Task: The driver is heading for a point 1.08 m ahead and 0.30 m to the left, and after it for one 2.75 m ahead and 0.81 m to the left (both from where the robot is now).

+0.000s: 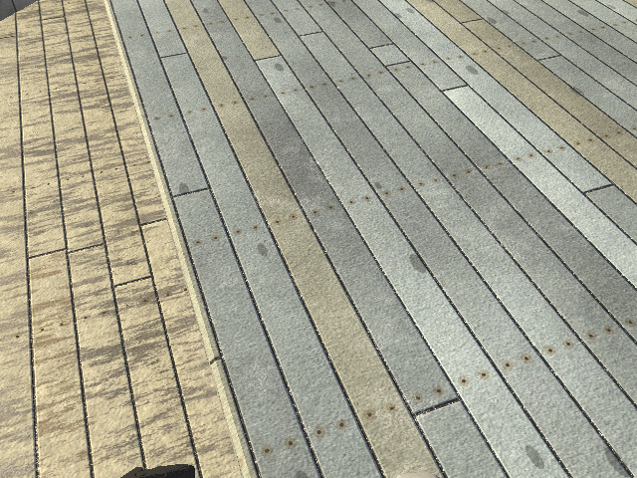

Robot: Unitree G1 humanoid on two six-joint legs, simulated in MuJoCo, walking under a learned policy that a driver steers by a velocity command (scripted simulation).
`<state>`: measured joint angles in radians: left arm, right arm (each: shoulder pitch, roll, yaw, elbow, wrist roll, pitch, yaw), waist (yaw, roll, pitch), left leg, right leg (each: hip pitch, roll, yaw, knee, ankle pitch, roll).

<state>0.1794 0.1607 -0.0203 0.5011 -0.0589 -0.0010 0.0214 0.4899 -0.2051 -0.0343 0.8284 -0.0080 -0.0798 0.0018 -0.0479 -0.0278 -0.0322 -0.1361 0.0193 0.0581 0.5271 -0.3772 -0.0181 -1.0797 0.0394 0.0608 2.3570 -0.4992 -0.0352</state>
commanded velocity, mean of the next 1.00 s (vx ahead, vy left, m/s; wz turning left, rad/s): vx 1.00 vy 0.00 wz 0.53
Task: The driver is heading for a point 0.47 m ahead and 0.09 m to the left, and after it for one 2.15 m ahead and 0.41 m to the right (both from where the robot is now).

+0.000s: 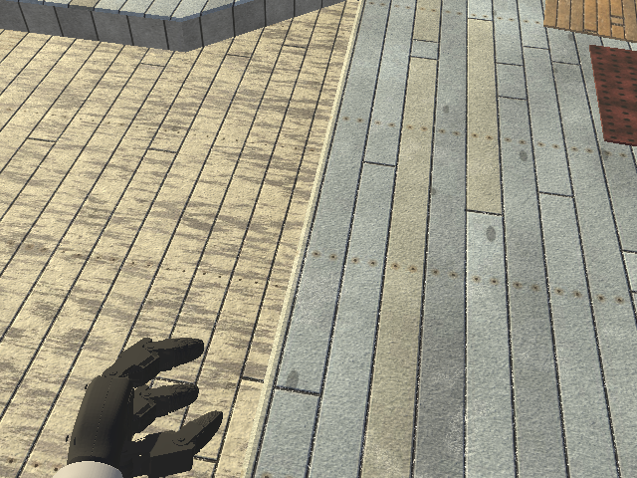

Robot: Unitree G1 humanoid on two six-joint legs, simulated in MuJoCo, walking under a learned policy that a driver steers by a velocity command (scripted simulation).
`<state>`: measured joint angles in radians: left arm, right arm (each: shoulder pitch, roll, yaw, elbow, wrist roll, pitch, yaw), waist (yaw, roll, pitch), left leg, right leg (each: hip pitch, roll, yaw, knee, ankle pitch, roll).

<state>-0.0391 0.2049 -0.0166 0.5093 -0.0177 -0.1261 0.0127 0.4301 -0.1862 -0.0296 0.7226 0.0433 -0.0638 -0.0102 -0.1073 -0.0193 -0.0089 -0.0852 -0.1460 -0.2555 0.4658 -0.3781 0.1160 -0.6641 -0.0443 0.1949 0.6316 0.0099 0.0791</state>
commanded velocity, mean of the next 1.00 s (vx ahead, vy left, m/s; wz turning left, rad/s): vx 1.00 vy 0.00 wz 0.19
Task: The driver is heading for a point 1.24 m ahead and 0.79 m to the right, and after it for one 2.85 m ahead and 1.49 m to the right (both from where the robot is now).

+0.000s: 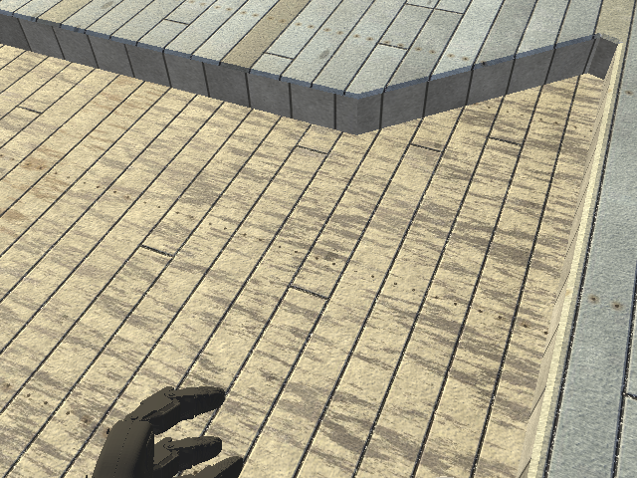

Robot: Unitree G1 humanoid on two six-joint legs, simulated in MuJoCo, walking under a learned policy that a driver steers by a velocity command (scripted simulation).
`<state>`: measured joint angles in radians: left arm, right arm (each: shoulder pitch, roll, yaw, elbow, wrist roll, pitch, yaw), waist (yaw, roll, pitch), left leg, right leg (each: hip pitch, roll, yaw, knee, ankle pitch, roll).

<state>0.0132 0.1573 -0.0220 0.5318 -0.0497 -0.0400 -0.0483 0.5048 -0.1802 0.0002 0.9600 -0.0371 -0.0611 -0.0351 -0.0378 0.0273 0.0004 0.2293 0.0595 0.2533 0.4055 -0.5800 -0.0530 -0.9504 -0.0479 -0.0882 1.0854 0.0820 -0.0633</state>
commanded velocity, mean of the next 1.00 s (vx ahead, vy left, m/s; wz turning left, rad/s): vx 1.00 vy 0.00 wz -0.96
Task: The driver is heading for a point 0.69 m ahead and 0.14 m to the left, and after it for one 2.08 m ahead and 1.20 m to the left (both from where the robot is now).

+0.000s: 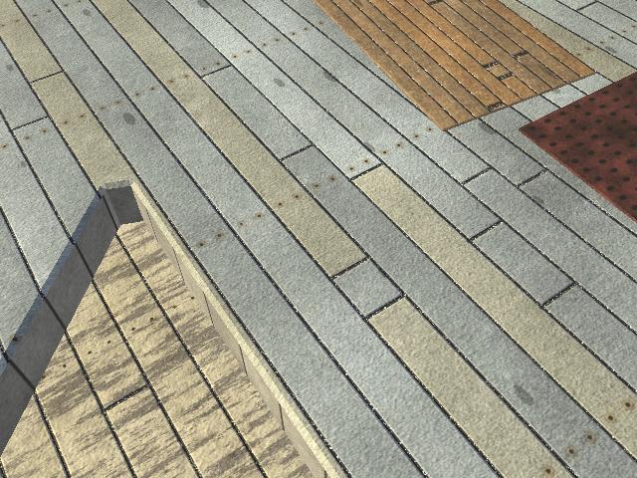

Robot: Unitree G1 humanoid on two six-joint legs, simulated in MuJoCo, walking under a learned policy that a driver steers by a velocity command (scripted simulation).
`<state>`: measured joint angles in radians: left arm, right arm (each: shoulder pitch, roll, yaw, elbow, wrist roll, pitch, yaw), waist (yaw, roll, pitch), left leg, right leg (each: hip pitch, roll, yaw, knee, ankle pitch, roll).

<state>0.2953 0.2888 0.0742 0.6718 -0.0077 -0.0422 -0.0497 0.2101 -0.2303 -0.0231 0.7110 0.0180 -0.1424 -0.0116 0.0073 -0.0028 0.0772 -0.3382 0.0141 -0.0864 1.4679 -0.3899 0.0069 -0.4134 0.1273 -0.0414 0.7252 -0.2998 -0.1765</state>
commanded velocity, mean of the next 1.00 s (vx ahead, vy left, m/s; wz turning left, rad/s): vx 0.76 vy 0.00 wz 0.32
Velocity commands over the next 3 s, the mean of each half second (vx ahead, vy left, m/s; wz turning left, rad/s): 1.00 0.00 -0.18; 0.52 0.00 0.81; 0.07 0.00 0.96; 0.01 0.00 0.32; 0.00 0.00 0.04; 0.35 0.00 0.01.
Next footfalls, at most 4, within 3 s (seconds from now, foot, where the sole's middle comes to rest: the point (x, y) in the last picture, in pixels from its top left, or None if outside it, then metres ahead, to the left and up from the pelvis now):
0.30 left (263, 472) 0.47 0.16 -0.75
0.70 right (370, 316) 0.74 -0.06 -0.60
1.06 left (241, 265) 0.88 0.22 -0.60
1.56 right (297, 214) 1.03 0.10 -0.60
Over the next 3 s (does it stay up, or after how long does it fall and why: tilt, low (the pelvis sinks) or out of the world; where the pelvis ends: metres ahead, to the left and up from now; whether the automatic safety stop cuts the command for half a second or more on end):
stays up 0.97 0.16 0.17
